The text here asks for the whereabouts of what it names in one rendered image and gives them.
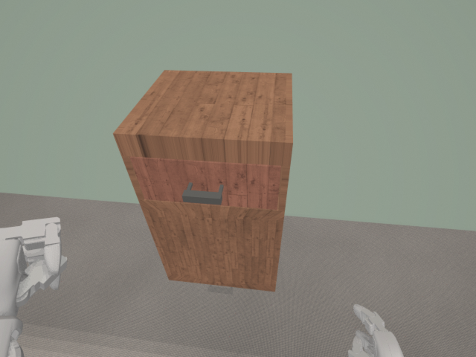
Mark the left robot forearm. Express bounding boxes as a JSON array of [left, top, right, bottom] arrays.
[[0, 315, 24, 357]]

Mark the robot left hand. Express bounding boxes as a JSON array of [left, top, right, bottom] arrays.
[[0, 217, 67, 317]]

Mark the drawer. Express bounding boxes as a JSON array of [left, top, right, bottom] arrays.
[[130, 156, 281, 210]]

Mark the handle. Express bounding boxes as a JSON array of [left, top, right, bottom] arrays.
[[182, 182, 224, 205]]

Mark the robot right hand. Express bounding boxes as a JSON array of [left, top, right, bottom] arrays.
[[348, 304, 404, 357]]

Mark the cabinet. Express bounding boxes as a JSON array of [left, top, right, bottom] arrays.
[[113, 70, 293, 292]]

